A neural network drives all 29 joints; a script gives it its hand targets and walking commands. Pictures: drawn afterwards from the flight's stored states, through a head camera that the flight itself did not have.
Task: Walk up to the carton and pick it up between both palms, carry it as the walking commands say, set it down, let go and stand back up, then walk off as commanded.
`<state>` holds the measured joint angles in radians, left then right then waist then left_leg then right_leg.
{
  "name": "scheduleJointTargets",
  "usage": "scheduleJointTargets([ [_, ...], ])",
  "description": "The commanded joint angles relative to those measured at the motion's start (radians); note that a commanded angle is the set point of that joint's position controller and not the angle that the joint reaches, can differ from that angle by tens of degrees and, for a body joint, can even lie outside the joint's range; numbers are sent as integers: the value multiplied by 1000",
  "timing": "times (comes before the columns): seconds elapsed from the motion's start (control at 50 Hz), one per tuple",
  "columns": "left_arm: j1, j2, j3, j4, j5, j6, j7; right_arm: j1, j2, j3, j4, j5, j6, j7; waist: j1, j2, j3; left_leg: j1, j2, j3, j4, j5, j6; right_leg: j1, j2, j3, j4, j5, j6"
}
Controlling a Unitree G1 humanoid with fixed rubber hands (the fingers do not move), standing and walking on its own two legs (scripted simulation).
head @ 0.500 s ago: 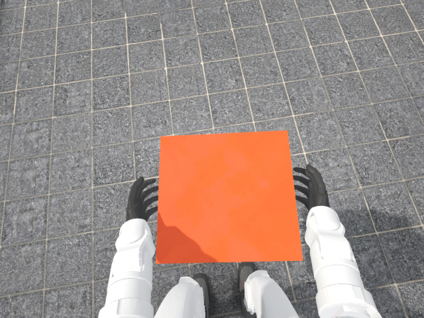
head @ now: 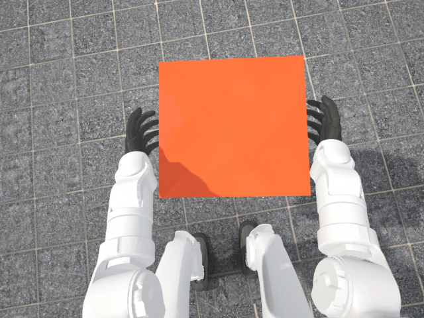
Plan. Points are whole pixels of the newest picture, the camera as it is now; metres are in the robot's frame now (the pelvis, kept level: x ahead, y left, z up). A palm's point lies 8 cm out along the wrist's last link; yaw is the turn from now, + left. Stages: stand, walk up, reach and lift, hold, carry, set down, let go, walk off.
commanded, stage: set down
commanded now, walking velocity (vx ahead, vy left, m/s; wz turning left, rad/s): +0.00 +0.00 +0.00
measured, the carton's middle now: (231, 135) +0.46 -0.03 -0.18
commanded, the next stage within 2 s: none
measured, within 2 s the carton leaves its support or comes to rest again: neither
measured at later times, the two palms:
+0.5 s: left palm (158, 153) +0.44 +0.15 -0.24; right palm (302, 141) +0.46 -0.20 -0.24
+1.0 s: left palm (165, 145) +0.48 +0.15 -0.29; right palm (296, 139) +0.48 -0.20 -0.30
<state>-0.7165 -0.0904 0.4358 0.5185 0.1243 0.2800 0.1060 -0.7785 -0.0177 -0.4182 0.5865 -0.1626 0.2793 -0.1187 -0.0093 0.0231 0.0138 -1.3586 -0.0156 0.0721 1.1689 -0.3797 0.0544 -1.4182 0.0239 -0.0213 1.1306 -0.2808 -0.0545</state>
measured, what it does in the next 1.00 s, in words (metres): lowers itself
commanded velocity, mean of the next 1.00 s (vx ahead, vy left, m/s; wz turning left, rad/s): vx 0.00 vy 0.00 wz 0.00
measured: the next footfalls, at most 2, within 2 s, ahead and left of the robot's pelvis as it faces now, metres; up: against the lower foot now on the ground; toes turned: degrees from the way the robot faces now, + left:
none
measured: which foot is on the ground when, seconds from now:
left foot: down 0.00-1.00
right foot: down 0.00-1.00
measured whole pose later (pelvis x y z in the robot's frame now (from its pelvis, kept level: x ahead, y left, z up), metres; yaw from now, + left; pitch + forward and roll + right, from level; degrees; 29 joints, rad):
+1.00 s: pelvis -0.05 +0.00 -0.14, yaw +1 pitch +30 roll +2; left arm -1.31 0.08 0.45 0.55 0.05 0.39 0.16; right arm -1.33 -0.21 -0.44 0.58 -0.14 0.41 -0.14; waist -0.01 0.02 0.53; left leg -1.75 -0.03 0.07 1.71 -0.49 0.05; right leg -1.82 0.02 -0.03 1.67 -0.37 -0.06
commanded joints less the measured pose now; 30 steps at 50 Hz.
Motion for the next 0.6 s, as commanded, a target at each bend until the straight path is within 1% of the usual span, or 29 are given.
scheduleJointTargets([
  [0.0,-781,-765,-575,-62,-96,-9,-364,-748,899,627,-68,133,22,418,18,-133,-1124,162,-96,-150,2,73,10,503,78,116,86,81,17],
  [0.02,-766,-808,-580,-15,-80,10,-372,-712,862,603,-20,128,25,424,12,-71,-1081,114,-108,-140,2,48,-5,509,76,119,89,73,7],
  [0.04,-771,-809,-550,20,-66,18,-383,-741,873,594,3,120,38,429,36,-78,-1041,60,-113,-121,12,12,-9,486,73,126,89,24,9],
  [0.06,-821,-785,-563,-74,-98,3,-390,-789,899,619,-90,154,32,421,34,-127,-1133,64,-107,-110,37,48,3,556,76,137,95,62,14],
  [0.08,-822,-758,-587,-61,-112,5,-400,-755,906,626,-47,160,38,417,18,-102,-1180,42,-108,-123,42,73,11,580,65,150,102,98,16],
  [0.1,-864,-733,-570,-69,-108,8,-402,-786,900,617,-18,172,44,423,37,-98,-1158,43,-107,-119,55,64,8,553,73,152,116,80,23],
  [0.12,-891,-723,-625,-152,-123,-5,-403,-743,926,619,-35,166,48,425,0,-99,-1223,49,-117,-106,86,92,8,532,84,111,147,144,31],
  [0.14,-901,-708,-589,-69,-127,6,-397,-801,901,641,-63,176,46,427,31,-126,-1185,74,-107,-130,73,94,15,472,76,121,144,107,32],
  [0.16,-936,-740,-640,-140,-138,-1,-402,-809,899,652,-116,188,36,423,16,-99,-1330,52,-120,-107,102,142,1,559,78,110,172,185,33],
  [0.18,-940,-729,-655,-135,-168,-6,-399,-780,917,656,-58,180,45,414,-6,-119,-1320,15,-120,-117,111,130,6,607,74,140,171,205,27],
  [0.2,-989,-763,-675,-192,-198,-5,-393,-855,885,703,-145,208,40,416,25,-112,-1417,55,-122,-113,127,121,1,598,80,135,209,168,27],
  [0.22,-1026,-716,-658,-192,-190,-3,-390,-927,896,726,-176,225,42,408,54,-118,-1417,-25,-127,-93,147,100,6,642,77,175,200,155,15],
  [0.24,-1055,-736,-713,-213,-236,1,-390,-970,872,757,-253,224,35,390,-27,-160,-1569,42,-127,-127,166,134,11,668,78,130,240,194,28],
  [0.26,-1014,-739,-724,-202,-240,6,-384,-932,881,781,-250,252,36,390,0,-137,-1654,77,-126,-108,169,183,3,693,74,117,248,247,34],
  [0.28,-1063,-784,-776,-287,-258,4,-378,-932,860,772,-248,252,42,381,-62,-64,-1739,118,-140,-106,192,196,-7,737,82,106,253,254,31],
  [0.3,-990,-783,-744,-226,-252,11,-363,-932,838,786,-239,254,47,385,6,-99,-1680,148,-138,-108,179,250,-4,662,88,85,277,304,29],
  [0.32,-981,-789,-788,-237,-256,27,-343,-966,809,779,-257,265,41,388,-30,-71,-1802,273,-130,-150,175,231,-12,653,95,66,285,271,17],
  [0.34,-1046,-728,-790,-292,-260,32,-337,-998,757,788,-279,282,51,387,-35,-80,-1873,317,-124,-142,219,270,-30,668,92,54,314,279,23],
  [0.36,-1098,-715,-831,-398,-292,26,-317,-1019,750,804,-351,306,51,382,-41,-55,-2032,418,-123,-137,244,320,-35,714,87,54,329,325,26],
  [0.38,-1201,-653,-866,-430,-303,38,-306,-1010,739,804,-324,311,75,367,-44,-47,-2098,395,-122,-123,245,285,-33,761,92,48,333,311,21],
  [0.4,-1135,-631,-870,-465,-290,53,-292,-987,728,840,-382,332,85,365,8,-84,-2244,475,-122,-95,280,385,-39,837,90,64,343,422,25],
  [0.42,-1186,-599,-921,-558,-341,58,-281,-1029,685,856,-450,361,91,348,0,-69,-2383,510,-123,-113,300,436,-41,937,86,69,383,491,20],
  [0.44,-1127,-580,-938,-523,-355,82,-271,-1091,635,856,-536,381,96,335,-2,-115,-2523,537,-123,-104,328,456,-38,1068,80,73,397,551,21],
  [0.46,-1044,-589,-980,-529,-357,97,-257,-1050,576,869,-542,366,104,332,-10,-123,-2546,541,-117,-114,347,505,-50,1102,78,53,442,606,27],
  [0.48,-1044,-560,-982,-524,-336,108,-249,-948,592,832,-457,352,120,316,-52,-118,-2362,453,-108,-118,337,476,-46,1024,70,67,421,583,31],
  [0.5,-1134,-498,-942,-588,-326,83,-249,-1017,630,888,-499,362,115,299,25,-131,-2341,289,-119,-80,373,406,-32,1105,68,124,451,572,33],
  [0.52,-1263,-492,-953,-624,-341,86,-239,-1092,575,826,-511,349,108,290,-16,-121,-2285,258,-119,-87,370,369,-33,1039,66,116,466,501,30],
  [0.54,-1342,-506,-974,-650,-377,82,-228,-1151,554,851,-545,376,109,281,-6,-92,-2262,358,-111,-91,374,328,-39,938,70,109,435,392,22],
  [0.58,-1322,-528,-931,-470,-362,91,-226,-1100,524,753,-366,326,118,271,-48,-84,-2012,330,-105,-94,370,262,-54,696,68,72,409,257,13],
])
